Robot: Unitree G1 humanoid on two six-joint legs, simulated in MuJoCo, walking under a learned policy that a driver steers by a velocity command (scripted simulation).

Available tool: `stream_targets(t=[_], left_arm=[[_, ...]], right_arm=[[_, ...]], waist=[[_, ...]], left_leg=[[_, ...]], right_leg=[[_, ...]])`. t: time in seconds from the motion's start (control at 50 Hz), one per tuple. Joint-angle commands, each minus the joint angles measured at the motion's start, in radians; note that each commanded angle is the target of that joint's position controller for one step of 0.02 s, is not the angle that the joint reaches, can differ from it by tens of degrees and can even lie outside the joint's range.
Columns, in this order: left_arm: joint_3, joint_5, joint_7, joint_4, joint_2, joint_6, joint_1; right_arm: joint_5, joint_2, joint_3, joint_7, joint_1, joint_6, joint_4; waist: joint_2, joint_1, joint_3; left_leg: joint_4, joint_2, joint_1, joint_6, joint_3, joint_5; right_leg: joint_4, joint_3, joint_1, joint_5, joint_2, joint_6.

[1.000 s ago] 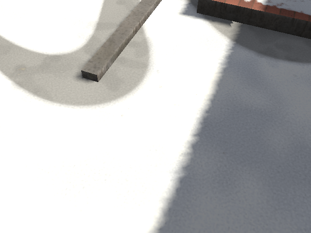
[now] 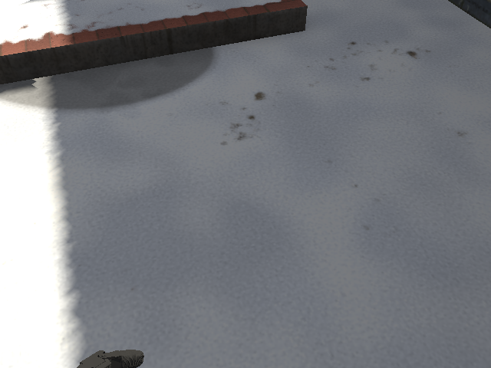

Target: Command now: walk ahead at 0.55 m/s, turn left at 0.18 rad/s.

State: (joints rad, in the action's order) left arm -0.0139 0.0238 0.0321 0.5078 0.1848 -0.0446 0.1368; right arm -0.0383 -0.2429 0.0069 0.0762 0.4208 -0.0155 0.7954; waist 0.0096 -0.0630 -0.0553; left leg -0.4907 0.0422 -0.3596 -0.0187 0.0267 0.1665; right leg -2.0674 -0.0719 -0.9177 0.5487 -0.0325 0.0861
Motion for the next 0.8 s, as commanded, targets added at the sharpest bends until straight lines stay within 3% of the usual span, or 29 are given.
stream_targets(t=[0.02, 0.04, 0.06, 0.08, 0.1, 0.12, 0.14, 0.16, 0.18, 0.2, 0.22, 0.26, 0.3, 0.36, 0.42, 0.46, 0.52, 0.56, 0.58, 0.6, 0.62, 0.64, 0.66, 0.68, 0.7, 0.72, 0.74, 0.78, 0.8], left_arm=[[0.007, -0.005, -0.003, -0.126, 0.039, 0.054, -0.040], [0.009, -0.009, -0.005, -0.117, 0.049, 0.065, 0.020], [-0.004, -0.086, -0.039, -0.080, 0.072, 0.020, 0.100], [0.007, -0.069, -0.046, -0.058, 0.093, 0.008, 0.210], [0.023, -0.057, -0.033, 0.029, 0.122, 0.004, 0.448], [0.082, -0.066, -0.033, 0.143, 0.313, 0.017, 0.682], [0.088, -0.020, -0.030, 0.134, 0.361, 0.053, 0.673], [0.088, -0.046, -0.021, 0.101, 0.354, 0.080, 0.509], [0.077, -0.076, -0.016, 0.082, 0.295, 0.084, 0.282], [0.067, -0.094, -0.023, 0.085, 0.245, 0.086, 0.079], [0.055, -0.107, -0.033, 0.080, 0.167, 0.085, -0.011], [0.051, -0.072, -0.049, 0.112, 0.119, 0.095, -0.011], [0.076, -0.053, -0.049, 0.164, 0.169, 0.115, 0.062], [0.103, -0.087, -0.043, 0.246, 0.218, 0.129, 0.232], [0.111, -0.121, -0.029, 0.316, 0.217, 0.133, 0.414], [0.112, -0.122, -0.020, 0.341, 0.217, 0.137, 0.444], [0.108, -0.081, -0.011, 0.353, 0.232, 0.130, 0.381], [0.105, -0.048, -0.011, 0.356, 0.236, 0.120, 0.318], [0.106, -0.039, -0.017, 0.355, 0.241, 0.124, 0.286], [0.123, -0.031, -0.026, 0.346, 0.274, 0.119, 0.214], [0.110, -0.059, -0.030, 0.300, 0.192, 0.125, 0.032], [0.092, -0.069, -0.032, 0.229, 0.164, 0.151, 0.152], [0.082, -0.075, -0.036, 0.209, 0.181, 0.159, 0.207], [0.073, -0.069, -0.040, 0.156, 0.189, 0.170, 0.111], [0.088, -0.070, -0.035, 0.186, 0.243, 0.154, 0.039], [0.088, -0.080, -0.033, 0.212, 0.247, 0.142, 0.068], [0.088, -0.084, -0.036, 0.226, 0.262, 0.128, 0.062], [0.076, -0.086, -0.043, 0.183, 0.229, 0.113, -0.090], [0.069, -0.080, -0.045, 0.145, 0.215, 0.114, -0.158]], right_arm=[[-0.023, -0.201, 0.068, 0.013, -0.033, 0.030, -0.073], [-0.038, -0.227, 0.080, 0.007, -0.138, 0.032, -0.117], [0.050, -0.263, 0.096, -0.030, -0.264, 0.039, -0.143], [0.040, -0.285, 0.112, -0.052, -0.350, 0.035, -0.178], [0.021, -0.233, 0.111, -0.063, -0.486, 0.026, -0.215], [0.010, -0.045, 0.059, -0.075, -0.672, 0.035, -0.360], [0.073, 0.068, 0.029, -0.069, -0.665, 0.063, -0.397], [0.086, 0.057, 0.036, -0.066, -0.587, 0.071, -0.363], [0.077, 0.012, 0.057, -0.068, -0.458, 0.065, -0.299], [0.064, -0.012, 0.070, -0.070, -0.349, 0.050, -0.259], [0.054, -0.066, 0.090, -0.071, -0.292, 0.018, -0.209], [0.041, -0.121, 0.118, -0.107, -0.235, -0.047, -0.159], [0.054, -0.115, 0.111, -0.138, -0.268, -0.074, -0.156], [0.064, -0.130, 0.114, -0.154, -0.393, -0.079, -0.151], [0.064, -0.121, 0.106, -0.159, -0.558, -0.063, -0.161], [0.076, -0.105, 0.096, -0.161, -0.642, -0.050, -0.170], [0.099, -0.094, 0.086, -0.158, -0.577, -0.043, -0.122], [0.094, -0.111, 0.098, -0.151, -0.300, -0.045, -0.027], [0.082, -0.160, 0.120, -0.141, -0.112, -0.034, 0.049], [0.082, -0.206, 0.146, -0.129, 0.062, -0.019, 0.111], [0.059, -0.293, 0.170, -0.128, 0.152, -0.007, 0.154], [0.070, -0.376, 0.157, -0.129, 0.155, 0.015, 0.161], [0.057, -0.331, 0.144, -0.120, 0.143, 0.024, 0.141], [0.066, -0.354, 0.150, -0.084, 0.066, 0.017, 0.095], [0.074, -0.277, 0.123, -0.072, -0.027, 0.024, 0.064], [0.079, -0.266, 0.113, -0.069, -0.069, 0.042, 0.044], [0.071, -0.237, 0.103, -0.072, -0.074, 0.059, 0.037], [0.053, -0.219, 0.094, -0.072, -0.071, 0.086, 0.046], [0.050, -0.228, 0.096, -0.073, -0.063, 0.096, 0.050]], waist=[[-0.156, 0.067, 0.023], [-0.170, 0.123, 0.009], [-0.127, 0.170, -0.041], [-0.162, 0.232, -0.020], [-0.060, 0.364, 0.082], [0.571, 0.469, 0.281], [0.587, 0.406, 0.338], [0.342, 0.266, 0.316], [0.197, 0.112, 0.317], [0.246, -0.009, 0.299], [0.198, -0.050, 0.250], [0.128, -0.086, 0.144], [0.081, -0.067, 0.136], [0.041, 0.044, 0.180], [0.047, 0.185, 0.256], [0.044, 0.222, 0.289], [0.019, 0.155, 0.251], [0.037, 0.005, 0.123], [0.002, -0.072, 0.030], [-0.082, -0.188, 0.006], [-0.212, -0.250, 0.095], [-0.193, -0.074, 0.045], [-0.132, -0.048, -0.083], [-0.226, -0.056, -0.087], [-0.074, -0.014, -0.005], [-0.091, 0.028, 0.014], [-0.015, 0.054, 0.061], [0.049, 0.060, 0.172], [0.002, 0.050, 0.207]], left_leg=[[0.221, 0.216, -0.005, 0.153, 0.448, 0.479], [0.221, 0.172, -0.161, 0.130, 0.396, 0.461], [0.288, 0.106, -0.361, 0.151, 0.247, 0.431], [0.252, 0.092, -0.510, 0.150, 0.193, 0.358], [0.026, 0.038, -0.694, 0.128, 0.155, 0.328], [-0.618, -0.157, -1.022, 0.067, 0.022, 0.482], [-0.803, -0.151, -1.184, 0.115, 0.303, 0.423], [-0.865, -0.138, -1.137, 0.111, 0.388, 0.314], [-0.846, -0.108, -1.022, 0.097, 0.383, 0.196], [-0.825, -0.084, -0.915, 0.067, 0.332, 0.071], [-0.843, -0.082, -0.750, 0.022, 0.243, -0.073], [-0.838, -0.083, -0.454, -0.012, 0.124, -0.342], [-0.761, -0.056, -0.378, 0.019, 0.069, -0.484], [-0.621, -0.040, -0.471, 0.079, 0.009, -0.464], [-0.395, -0.009, -0.583, 0.085, -0.029, -0.357], [-0.228, 0.016, -0.554, 0.086, -0.081, -0.354], [-0.028, 0.012, -0.276, 0.114, -0.162, -0.418], [-0.047, 0.002, 0.122, 0.176, -0.178, -0.398], [-0.058, -0.038, 0.328, 0.200, -0.179, -0.386], [0.032, -0.034, 0.591, 0.271, -0.111, -0.359], [0.039, -0.013, 0.686, 0.283, -0.065, -0.378], [-0.194, 0.052, 0.793, 0.233, 0.025, -0.716], [-0.162, 0.112, 0.925, 0.332, 0.247, -0.432], [0.172, 0.249, 0.779, 0.442, 0.610, 0.123], [0.275, 0.246, 0.638, 0.441, 0.655, 0.282], [0.254, 0.257, 0.532, 0.468, 0.710, 0.210], [0.249, 0.240, 0.430, 0.464, 0.678, 0.136], [0.312, 0.165, 0.206, 0.432, 0.581, 0.082], [0.330, 0.119, 0.160, 0.414, 0.522, -0.024]], right_leg=[[0.183, -0.063, -0.015, 0.039, -0.084, -0.022], [0.359, -0.053, 0.206, 0.024, -0.090, -0.033], [0.521, 0.045, 0.565, 0.030, -0.056, -0.100], [0.645, 0.132, 0.797, 0.156, -0.006, -0.122], [0.822, 0.190, 0.972, 0.194, 0.044, -0.131], [1.302, -0.409, 0.823, 0.405, -0.187, -0.173], [1.621, -0.887, 0.802, 0.279, -0.331, -0.221], [1.772, -1.073, 0.720, 0.521, -0.433, -0.289], [1.698, -0.970, 0.587, 0.633, -0.404, -0.303], [1.550, -0.753, 0.473, 0.553, -0.384, -0.309], [1.455, -0.490, 0.348, 0.465, -0.329, -0.257], [1.442, -0.184, 0.218, 0.332, -0.243, -0.179], [1.476, -0.078, 0.301, 0.262, -0.243, -0.147], [1.507, 0.025, 0.637, 0.141, -0.249, -0.127], [1.549, 0.116, 0.970, 0.021, -0.261, -0.125], [1.570, 0.197, 1.078, -0.109, -0.257, -0.122], [1.496, 0.340, 1.055, -0.416, -0.229, -0.102], [1.217, 0.353, 0.913, -0.782, -0.240, -0.132], [1.014, 0.345, 0.855, -0.912, -0.216, -0.148], [0.602, 0.339, 0.605, -0.708, -0.139, -0.146], [0.350, 0.291, 0.334, -0.011, 0.022, -0.165], [0.388, 0.149, 0.141, 0.007, -0.024, -0.184], [0.493, 0.059, 0.000, -0.093, -0.050, -0.181], [0.646, 0.021, -0.045, -0.121, -0.038, -0.117], [0.699, -0.005, 0.014, -0.140, -0.071, -0.082], [0.729, -0.034, 0.073, -0.148, -0.075, -0.057], [0.800, -0.056, 0.106, -0.163, -0.100, -0.031], [0.983, -0.045, 0.184, -0.206, -0.123, 0.004], [1.080, -0.018, 0.212, -0.257, -0.106, 0.001]])
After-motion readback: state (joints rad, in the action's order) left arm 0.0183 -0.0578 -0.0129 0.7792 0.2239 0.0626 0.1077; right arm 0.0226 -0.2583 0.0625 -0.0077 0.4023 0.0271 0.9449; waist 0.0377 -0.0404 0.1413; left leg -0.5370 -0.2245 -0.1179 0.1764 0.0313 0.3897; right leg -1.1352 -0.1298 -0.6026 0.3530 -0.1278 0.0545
